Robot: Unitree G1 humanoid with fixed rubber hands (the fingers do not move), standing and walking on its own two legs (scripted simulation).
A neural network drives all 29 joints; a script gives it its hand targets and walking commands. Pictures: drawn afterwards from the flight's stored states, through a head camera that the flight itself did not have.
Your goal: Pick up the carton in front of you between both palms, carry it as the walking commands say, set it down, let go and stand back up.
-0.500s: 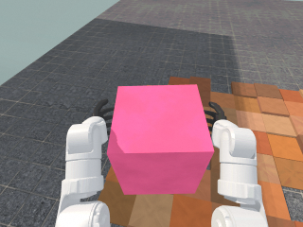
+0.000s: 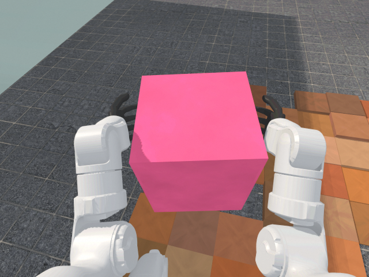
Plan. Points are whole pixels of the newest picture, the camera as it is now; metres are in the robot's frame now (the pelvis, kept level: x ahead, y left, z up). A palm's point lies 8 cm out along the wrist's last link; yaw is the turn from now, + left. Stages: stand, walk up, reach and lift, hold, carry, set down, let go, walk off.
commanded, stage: carry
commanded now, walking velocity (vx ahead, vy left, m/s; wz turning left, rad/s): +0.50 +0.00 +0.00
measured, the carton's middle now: (195, 148) +0.37 +0.01 +0.08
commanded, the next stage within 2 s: none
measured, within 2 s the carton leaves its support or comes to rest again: neither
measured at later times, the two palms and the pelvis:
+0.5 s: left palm (135, 86) +0.59 +0.19 +0.08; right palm (239, 88) +0.58 -0.11 +0.08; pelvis +0.28 +0.05 +0.00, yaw -1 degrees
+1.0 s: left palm (153, 39) +0.80 +0.17 +0.12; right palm (242, 40) +0.80 -0.13 +0.11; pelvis +0.55 +0.02 +0.00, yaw +0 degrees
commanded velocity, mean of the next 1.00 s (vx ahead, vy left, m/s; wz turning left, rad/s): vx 0.28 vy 0.00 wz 0.00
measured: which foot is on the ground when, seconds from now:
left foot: up 0.00-0.14, down 0.16-0.72, up 0.74-0.90, down 0.92-1.00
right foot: down 0.00-0.16, up 0.18-0.68, down 0.70-1.00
